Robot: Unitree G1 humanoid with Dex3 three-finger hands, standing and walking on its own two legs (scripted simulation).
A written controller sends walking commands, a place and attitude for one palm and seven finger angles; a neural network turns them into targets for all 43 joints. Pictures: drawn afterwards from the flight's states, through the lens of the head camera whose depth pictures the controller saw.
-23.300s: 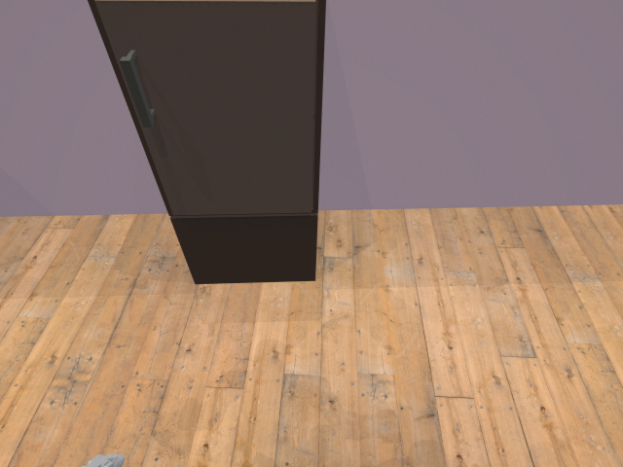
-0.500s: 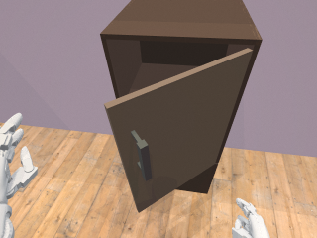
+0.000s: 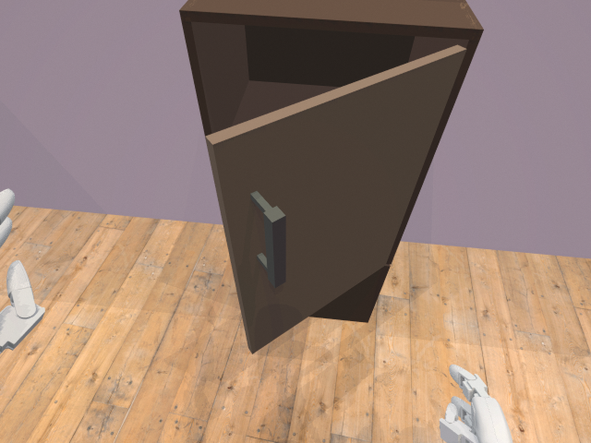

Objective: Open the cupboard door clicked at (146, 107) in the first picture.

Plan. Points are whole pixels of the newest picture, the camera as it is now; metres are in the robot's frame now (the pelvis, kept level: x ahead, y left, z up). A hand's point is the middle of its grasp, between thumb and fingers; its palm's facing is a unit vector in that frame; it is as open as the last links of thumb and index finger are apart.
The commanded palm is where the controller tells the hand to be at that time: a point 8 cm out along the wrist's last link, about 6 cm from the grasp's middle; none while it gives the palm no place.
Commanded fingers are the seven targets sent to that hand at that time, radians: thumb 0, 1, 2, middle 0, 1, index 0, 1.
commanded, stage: step back with the hand held close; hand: left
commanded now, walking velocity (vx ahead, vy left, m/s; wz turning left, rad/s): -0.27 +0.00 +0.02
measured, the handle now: (268, 241) +0.37 +0.07 +0.07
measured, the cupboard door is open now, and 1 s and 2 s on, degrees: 41 41 41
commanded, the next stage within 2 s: stop stepping back and stand still in 0.78 s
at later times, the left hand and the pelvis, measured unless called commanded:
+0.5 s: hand (3, 370) +0.14 +0.26 +0.17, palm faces +0.44 -0.77 -0.47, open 7.4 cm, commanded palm +0.07 +0.31 +0.19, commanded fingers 0.00 0.90 0.90 -0.20 -0.30 -0.20 -0.30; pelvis -0.05 +0.00 -0.01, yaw +4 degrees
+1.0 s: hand out of the picture +0.03 +0.20 +0.18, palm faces +0.26 -0.79 -0.55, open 7.4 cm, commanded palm -0.03 +0.26 +0.19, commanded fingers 0.00 0.90 0.90 -0.20 -0.30 -0.20 -0.30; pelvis -0.18 -0.04 +0.00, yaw -2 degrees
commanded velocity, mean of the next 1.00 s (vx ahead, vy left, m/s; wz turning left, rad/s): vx -0.27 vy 0.03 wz -0.03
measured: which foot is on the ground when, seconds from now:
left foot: down 0.00-0.94, up 0.96-1.00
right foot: down 0.00-0.54, up 0.56-0.90, down 0.92-1.00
